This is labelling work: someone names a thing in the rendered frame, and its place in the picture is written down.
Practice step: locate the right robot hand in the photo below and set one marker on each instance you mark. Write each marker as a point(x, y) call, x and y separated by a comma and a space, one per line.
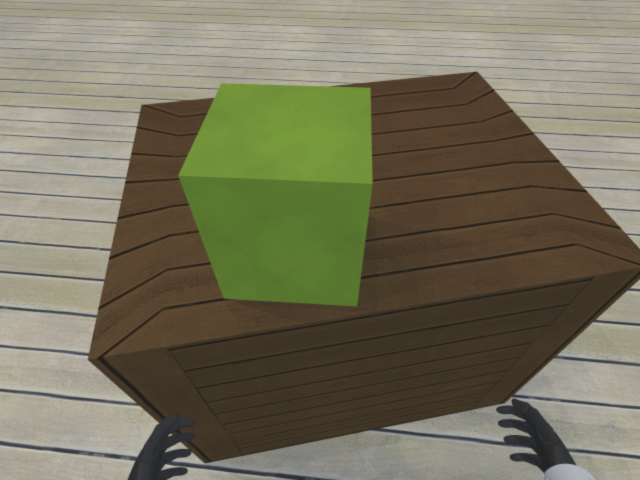
point(544, 441)

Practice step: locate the pedestal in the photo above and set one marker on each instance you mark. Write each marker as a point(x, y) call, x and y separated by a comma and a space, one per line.
point(484, 258)

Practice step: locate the carton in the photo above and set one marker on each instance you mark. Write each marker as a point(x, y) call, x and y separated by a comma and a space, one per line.
point(279, 182)

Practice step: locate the left robot hand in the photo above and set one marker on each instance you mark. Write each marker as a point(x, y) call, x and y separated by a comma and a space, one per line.
point(153, 457)

